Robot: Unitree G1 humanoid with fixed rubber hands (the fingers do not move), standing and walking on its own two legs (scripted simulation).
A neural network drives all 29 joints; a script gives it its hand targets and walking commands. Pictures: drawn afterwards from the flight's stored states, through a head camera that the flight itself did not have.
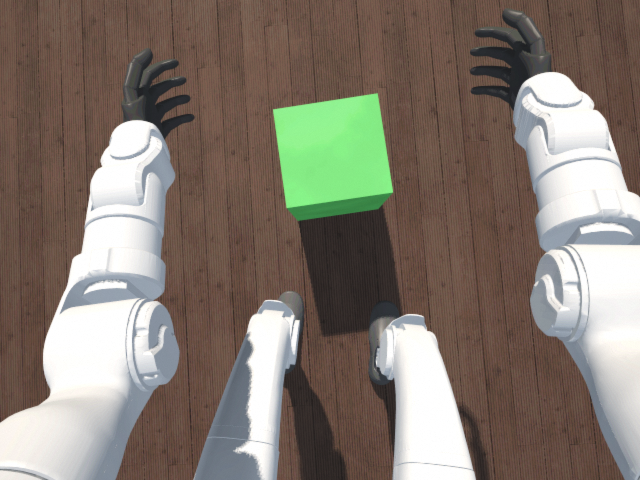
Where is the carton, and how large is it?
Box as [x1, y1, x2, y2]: [273, 93, 392, 220]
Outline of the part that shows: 377,93 273,109 286,207 298,220 378,208 392,192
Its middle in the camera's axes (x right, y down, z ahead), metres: +0.03 -0.16 +0.89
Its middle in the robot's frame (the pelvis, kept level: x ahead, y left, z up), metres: +0.54 +0.05 -0.53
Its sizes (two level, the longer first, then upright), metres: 0.210 0.200 0.250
